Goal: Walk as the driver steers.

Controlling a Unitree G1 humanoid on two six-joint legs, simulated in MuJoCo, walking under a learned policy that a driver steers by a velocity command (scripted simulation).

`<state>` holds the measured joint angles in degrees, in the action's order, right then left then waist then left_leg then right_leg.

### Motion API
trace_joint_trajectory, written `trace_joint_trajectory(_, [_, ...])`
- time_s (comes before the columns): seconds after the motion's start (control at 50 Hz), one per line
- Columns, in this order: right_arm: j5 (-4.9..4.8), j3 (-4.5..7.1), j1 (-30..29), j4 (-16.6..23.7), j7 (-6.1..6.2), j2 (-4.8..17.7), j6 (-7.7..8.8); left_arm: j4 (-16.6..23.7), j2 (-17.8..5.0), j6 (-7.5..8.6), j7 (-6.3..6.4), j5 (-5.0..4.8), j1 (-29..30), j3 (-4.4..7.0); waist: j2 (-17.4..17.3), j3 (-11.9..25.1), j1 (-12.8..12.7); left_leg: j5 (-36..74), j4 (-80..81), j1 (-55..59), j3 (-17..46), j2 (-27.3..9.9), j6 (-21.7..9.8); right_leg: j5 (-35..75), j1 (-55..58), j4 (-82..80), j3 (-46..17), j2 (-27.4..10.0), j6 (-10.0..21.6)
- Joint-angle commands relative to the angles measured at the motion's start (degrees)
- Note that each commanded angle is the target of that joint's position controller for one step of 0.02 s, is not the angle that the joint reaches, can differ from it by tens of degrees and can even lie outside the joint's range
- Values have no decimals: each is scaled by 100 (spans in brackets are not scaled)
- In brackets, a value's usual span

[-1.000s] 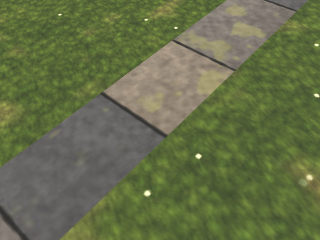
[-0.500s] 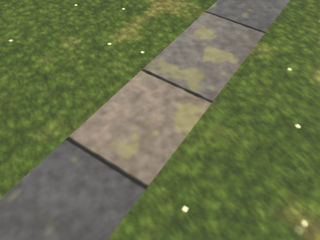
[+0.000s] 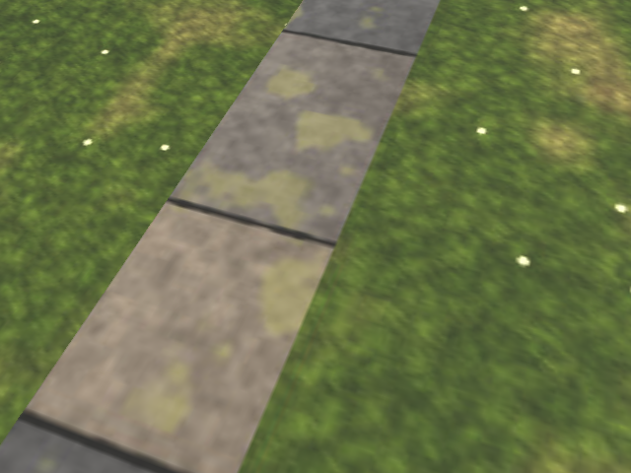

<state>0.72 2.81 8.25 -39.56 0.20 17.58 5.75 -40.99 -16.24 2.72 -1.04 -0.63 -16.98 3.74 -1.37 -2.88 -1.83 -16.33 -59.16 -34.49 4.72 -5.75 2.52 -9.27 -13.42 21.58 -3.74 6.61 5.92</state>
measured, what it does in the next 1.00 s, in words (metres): walks ahead, turning right: left foot, then right foot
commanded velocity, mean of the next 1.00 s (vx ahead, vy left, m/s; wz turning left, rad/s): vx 0.21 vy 0.00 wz -0.59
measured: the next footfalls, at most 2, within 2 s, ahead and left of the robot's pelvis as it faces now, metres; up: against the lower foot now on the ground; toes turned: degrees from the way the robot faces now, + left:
left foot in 0.24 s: +0.33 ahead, +0.14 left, +0.00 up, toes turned -12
right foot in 0.72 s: +0.29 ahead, -0.11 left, +0.00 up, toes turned -28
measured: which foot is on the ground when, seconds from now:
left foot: up 0.00-0.22, down 0.24-0.72, up 0.74-1.00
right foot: down 0.00-0.26, up 0.28-0.70, down 0.72-1.00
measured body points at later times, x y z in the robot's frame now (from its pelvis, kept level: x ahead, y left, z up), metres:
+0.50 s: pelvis +0.22 +0.06 +0.00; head +0.27 +0.05 +0.44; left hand +0.45 +0.29 -0.10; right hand +0.27 -0.24 -0.11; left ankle +0.29 +0.15 -0.74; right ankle +0.22 -0.08 -0.67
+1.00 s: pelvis +0.27 +0.01 +0.00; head +0.30 -0.04 +0.44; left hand +0.57 +0.15 -0.08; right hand +0.26 -0.32 -0.11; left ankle +0.38 +0.13 -0.70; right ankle +0.25 -0.10 -0.74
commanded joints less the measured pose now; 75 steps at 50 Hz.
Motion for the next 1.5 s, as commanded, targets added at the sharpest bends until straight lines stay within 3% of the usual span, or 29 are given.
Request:
trace_joint_trajectory(0.02, [35, 66, -76, 351, 27, 304, -25, 418, -967, 93, 130, -30, 219, 256, 421, 316, 143, 921, 1039, 111, -220, 135, 218, 1574, -177, -849, -1081, -1207, 966])
trace_joint_trajectory(0.12, [-106, 44, -953, 551, -81, 323, 65, 242, -1026, -9, 195, -92, -236, 277, 658, 311, -242, 2054, 2677, 734, -139, 539, 202, 465, -119, -567, -1358, -1170, 646])
trace_joint_trajectory(0.22, [-49, 257, -282, 412, -99, 711, 188, 281, -850, -100, 233, -69, -70, 259, 877, 446, 260, 1518, 3441, 1656, -82, 582, -263, 871, 429, 681, -1960, -1152, 236])
trace_joint_trajectory(0.24, [68, 321, 208, 381, -64, 899, 222, 371, -588, -102, 227, -28, -58, 173, 662, 994, 491, 1982, 3408, 2681, 202, 108, -530, 898, 191, 1721, -1666, -796, -14])
trace_joint_trajectory(0.26, [173, 397, 769, 391, -28, 1293, 195, 476, -234, -98, 242, 83, -571, 65, -542, 1876, 411, 3431, 3055, 4426, 1490, -1180, -1056, -1315, -950, 3466, -1029, -177, -380])
trace_joint_trajectory(0.28, [95, 430, 1017, 215, -80, 1345, 69, 571, -386, -73, 239, -64, -1181, 45, -2120, 2402, 194, 2808, 3521, 5272, 3667, -2146, -1887, -3053, -2393, 4863, -660, 30, -626])
trace_joint_trajectory(0.3, [3, 301, 725, 396, -80, 812, 14, 397, -930, -128, 261, -114, -1043, 181, -1149, 1867, 290, 2230, 3672, 4747, 3324, -1944, -1751, -2678, -2702, 5471, -841, -370, -772])
trace_joint_trajectory(0.34, [17, 152, 198, 469, -38, 403, -116, 541, -1089, -307, 289, -58, -177, 272, -282, 945, 324, 2865, 3720, 3441, 1542, -1378, -1449, -2049, -2600, 5454, -418, -697, -938])
trace_joint_trajectory(0.4, [78, 170, -122, 295, -10, 460, -157, 627, -660, -490, 295, -76, -178, 228, -661, 516, 78, 3231, 4141, 2306, 377, -864, -1401, -1609, -1968, 4677, -36, -909, -1001])
trace_joint_trajectory(0.44, [67, 233, -136, 192, 31, 610, -171, 744, -506, -520, 292, -52, -5, 183, -688, 609, 103, 3625, 4264, 2463, 134, -1005, -1567, -1361, -2019, 4190, 41, -963, -1053])
trace_joint_trajectory(0.5, [-13, 288, -229, 110, 95, 743, -275, 852, -480, -532, 220, -16, 242, 158, -497, 878, 157, 3484, 4325, 2723, -213, -1148, -1629, -701, -1815, 3427, 100, -1077, -1036])
trace_joint_trajectory(0.64, [-193, 388, -214, -87, 12, 1034, -448, 1194, -609, -624, 0, -21, 899, 223, -561, 590, 323, 2546, 4083, 2906, -713, -1284, -1371, -595, -1149, 1830, 533, -973, -697])
trace_joint_trajectory(0.7, [-314, 389, -138, -201, -10, 963, -477, 1148, -727, -618, -20, -5, 595, 328, -396, 663, 99, 2468, 3107, 2806, -1073, -1044, -889, 247, -194, 435, 688, -701, -330])
trace_joint_trajectory(0.72, [-200, 338, 164, -273, -30, 765, -459, 1091, -1194, -598, 76, 6, 199, 488, 357, 953, 19, 1853, 2019, 2117, -1438, -604, -448, 2044, 900, 108, -12, -1068, -18])
trace_joint_trajectory(0.74, [143, 178, 127, 19, -57, 404, -435, 1202, -1874, -579, 198, 67, 56, 603, 2073, 1084, 166, -1790, 146, 140, -1644, 286, 136, 4463, 2071, 337, -2140, -2545, 1000])
trace_joint_trajectory(0.76, [94, 214, -159, 62, -41, 567, -436, 1235, -1576, -448, 143, 173, -21, 495, 1493, 1695, -182, -2467, -911, -263, -478, 539, 225, 4141, 1925, 196, -2692, -2982, 1752])
trace_joint_trajectory(0.78, [-73, 269, -394, 79, -30, 761, -469, 1192, -1373, -343, 103, 144, 121, 427, 975, 1464, -184, -2092, -1212, -372, -211, 407, 167, 3804, 1738, 133, -2141, -2643, 1535])
trace_joint_trajectory(0.82, [-55, 285, -407, 11, 65, 739, -511, 1161, -1102, -299, 149, -21, 607, 350, 589, 1060, 53, -1304, -732, -440, -99, 248, 102, 2859, 1291, 96, -1589, -2118, 937])
trace_joint_trajectory(0.9, [-63, 254, -225, -35, 80, 595, -565, 1220, -1129, -389, 245, 58, 932, 329, 798, 1080, 280, -715, 152, 352, -181, 509, 246, 2669, 614, -10, -1376, -1775, 848])
trace_joint_trajectory(1.06, [-109, 231, -353, 75, -16, 534, -547, 1148, -1203, -488, 234, 13, 955, 367, 1081, 943, 104, -488, 1929, 1244, -42, 781, 135, 997, 142, 52, -2211, -1585, 697])
trace_joint_trajectory(1.12, [-93, 285, 65, -7, -68, 521, -470, 1166, -1123, -535, 246, -72, 1140, 337, 1074, 906, 371, 363, 3419, 2066, -170, 786, -95, 697, -96, 379, -2339, -1292, 367])
trace_joint_trajectory(1.14, [-28, 363, 255, -34, -42, 771, -469, 1152, -952, -534, 264, -68, 990, 291, 727, 963, 352, 734, 3797, 2656, 230, 209, -324, -52, -547, 791, -2095, -1005, 60])
trace_joint_trajectory(1.16, [73, 470, 150, 23, 3, 1312, -521, 1201, -664, -516, 255, -27, 693, 223, -798, 843, 34, 1478, 4073, 3074, 1544, -1065, -978, -1799, -1586, 1976, -1022, -146, -347])
trace_joint_trajectory(1.18, [224, 459, 113, 70, -7, 1231, -503, 1218, -1063, -452, 274, -1, 742, 352, -1403, 656, 184, 1789, 4373, 2573, 2523, -1835, -1814, -2768, -2066, 3340, -544, 22, -633])
trace_joint_trajectory(1.2, [200, 356, -176, 213, 27, 925, -471, 1093, -1351, -440, 271, 16, 651, 461, -898, 552, 96, 1743, 4327, 2375, 2191, -1691, -1855, -2450, -1982, 4192, -705, -238, -740])
trace_joint_trajectory(1.26, [-44, 234, -526, 259, 97, 551, -481, 793, -982, -566, 306, 21, 423, 410, -577, 334, 23, 1752, 4118, 2441, 1034, -904, -1411, -1696, -2065, 4899, -617, -238, -1008])
trace_joint_trajectory(1.38, [-38, 246, -135, 109, 108, 668, -590, 953, -402, -522, 253, 32, 922, 118, -964, 633, 360, 2245, 3935, 2926, 379, -708, -1474, -1697, -1123, 2601, -3, -593, -1138])
trace_joint_trajectory(1.46, [-183, 248, -12, -19, 56, 792, -648, 695, -485, -503, 190, 4, 534, 129, -958, 626, 236, 2402, 3632, 2633, 391, -709, -1380, -527, 59, 388, 448, -510, -921])
trace_joint_trajectory(1.5, [-137, 138, 393, -176, 16, 547, -551, 667, -739, -498, 215, 75, 407, 143, -397, 752, 267, 1667, 3393, 1977, 216, -477, -742, 869, 1219, -329, -195, -959, -565])
Keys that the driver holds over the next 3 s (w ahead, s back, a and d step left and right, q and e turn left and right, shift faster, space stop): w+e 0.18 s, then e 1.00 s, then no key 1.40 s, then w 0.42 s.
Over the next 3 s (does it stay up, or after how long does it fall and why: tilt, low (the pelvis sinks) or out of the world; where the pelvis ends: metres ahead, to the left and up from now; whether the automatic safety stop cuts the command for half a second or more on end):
stays up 0.36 -0.03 0.00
